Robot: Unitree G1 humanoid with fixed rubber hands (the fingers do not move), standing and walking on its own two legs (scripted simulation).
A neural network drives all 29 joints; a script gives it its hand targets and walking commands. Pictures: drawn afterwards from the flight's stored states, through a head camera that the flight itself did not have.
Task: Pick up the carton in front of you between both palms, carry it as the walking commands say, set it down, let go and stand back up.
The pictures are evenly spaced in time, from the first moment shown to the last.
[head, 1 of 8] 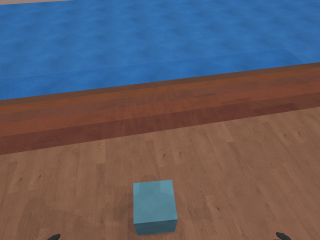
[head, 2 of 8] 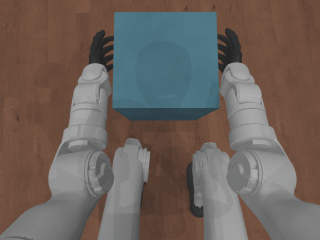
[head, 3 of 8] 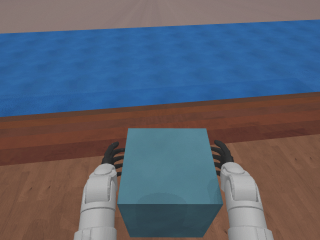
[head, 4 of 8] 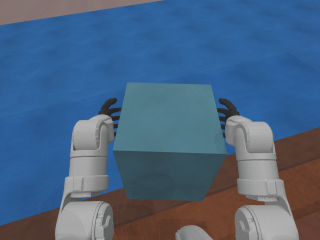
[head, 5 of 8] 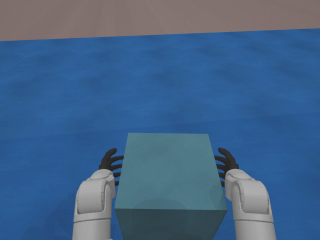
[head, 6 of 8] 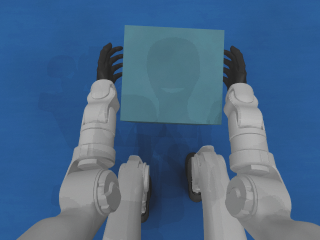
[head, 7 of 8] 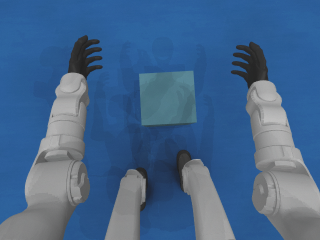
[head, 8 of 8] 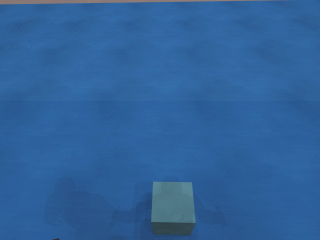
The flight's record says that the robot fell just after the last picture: no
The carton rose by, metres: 0.69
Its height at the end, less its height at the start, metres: -0.84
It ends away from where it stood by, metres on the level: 3.38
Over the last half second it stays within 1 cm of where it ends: yes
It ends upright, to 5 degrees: yes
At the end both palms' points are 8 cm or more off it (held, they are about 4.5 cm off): yes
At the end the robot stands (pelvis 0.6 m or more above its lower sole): yes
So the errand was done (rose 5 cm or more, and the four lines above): yes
